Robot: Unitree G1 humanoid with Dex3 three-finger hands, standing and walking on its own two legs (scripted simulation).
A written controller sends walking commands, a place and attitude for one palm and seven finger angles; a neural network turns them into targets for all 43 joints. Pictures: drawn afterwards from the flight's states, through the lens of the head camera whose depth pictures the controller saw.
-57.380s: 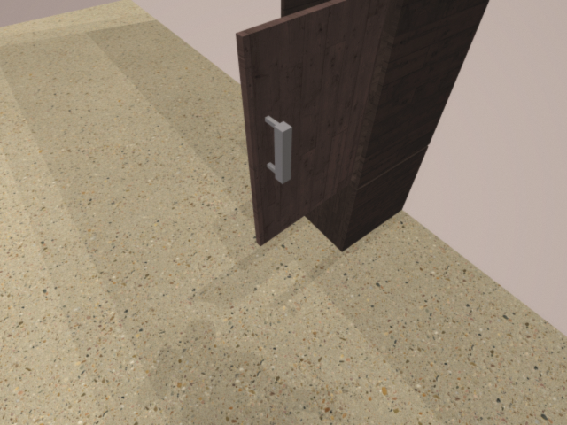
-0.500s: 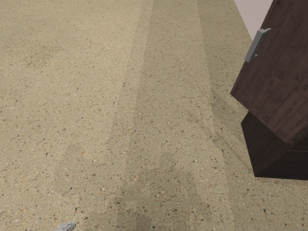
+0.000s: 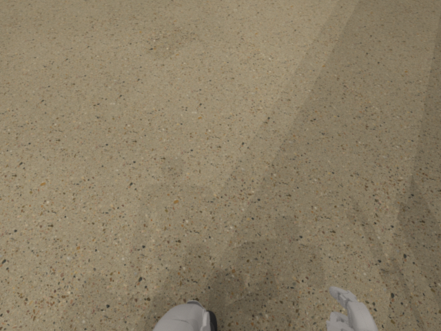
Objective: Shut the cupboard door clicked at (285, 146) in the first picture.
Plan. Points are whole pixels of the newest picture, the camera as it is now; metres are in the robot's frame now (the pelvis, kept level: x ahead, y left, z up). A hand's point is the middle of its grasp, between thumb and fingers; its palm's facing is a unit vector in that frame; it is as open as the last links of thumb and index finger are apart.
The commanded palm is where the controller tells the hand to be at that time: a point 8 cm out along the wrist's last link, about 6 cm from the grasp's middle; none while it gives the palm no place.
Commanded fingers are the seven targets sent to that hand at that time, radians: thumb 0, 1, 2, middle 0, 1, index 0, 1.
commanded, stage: walk to a spot facing it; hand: left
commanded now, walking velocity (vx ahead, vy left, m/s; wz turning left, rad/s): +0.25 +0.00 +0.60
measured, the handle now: out of the picture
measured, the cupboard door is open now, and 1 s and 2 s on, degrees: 34 34 34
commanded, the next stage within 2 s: turn to face it in 0.12 s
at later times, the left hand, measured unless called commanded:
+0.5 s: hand (165, 234) +0.31 +0.16 -0.14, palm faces +0.03 -0.98 -0.21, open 7.4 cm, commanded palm none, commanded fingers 0.00 0.90 0.90 -0.20 -0.30 -0.20 -0.30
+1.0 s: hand (147, 217) +0.35 +0.21 -0.14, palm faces -0.12 -0.97 -0.21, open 7.4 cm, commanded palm none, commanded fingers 0.00 0.90 0.90 -0.20 -0.30 -0.20 -0.30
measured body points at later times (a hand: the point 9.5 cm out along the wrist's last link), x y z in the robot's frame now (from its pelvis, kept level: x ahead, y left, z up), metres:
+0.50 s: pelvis +0.20 -0.03 +0.01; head +0.24 -0.04 +0.46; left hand +0.31 +0.21 -0.12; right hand +0.19 -0.27 -0.14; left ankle +0.07 +0.05 -0.69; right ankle +0.28 -0.13 -0.71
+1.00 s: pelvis +0.25 +0.01 +0.03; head +0.28 +0.03 +0.48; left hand +0.36 +0.26 -0.12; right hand +0.29 -0.25 -0.10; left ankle +0.27 +0.13 -0.71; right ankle +0.23 -0.12 -0.64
